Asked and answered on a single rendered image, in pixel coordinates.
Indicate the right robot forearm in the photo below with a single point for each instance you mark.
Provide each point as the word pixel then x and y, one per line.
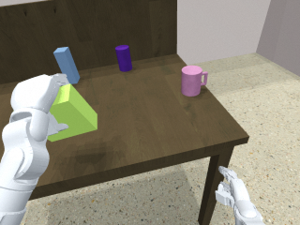
pixel 246 213

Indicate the sponge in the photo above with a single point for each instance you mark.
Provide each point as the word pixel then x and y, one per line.
pixel 71 109

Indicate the table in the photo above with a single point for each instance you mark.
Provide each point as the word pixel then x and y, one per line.
pixel 144 122

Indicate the left robot forearm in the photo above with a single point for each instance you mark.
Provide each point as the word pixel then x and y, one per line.
pixel 25 159

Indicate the robot left hand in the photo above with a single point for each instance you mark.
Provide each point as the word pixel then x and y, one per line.
pixel 40 93

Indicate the robot right hand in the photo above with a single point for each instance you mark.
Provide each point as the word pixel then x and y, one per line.
pixel 228 194

